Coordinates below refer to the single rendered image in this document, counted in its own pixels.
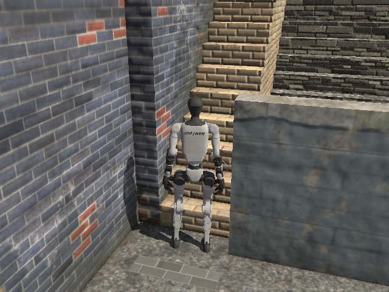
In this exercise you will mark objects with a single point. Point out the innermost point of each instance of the stairs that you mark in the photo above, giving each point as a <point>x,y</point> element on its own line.
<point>239,57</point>

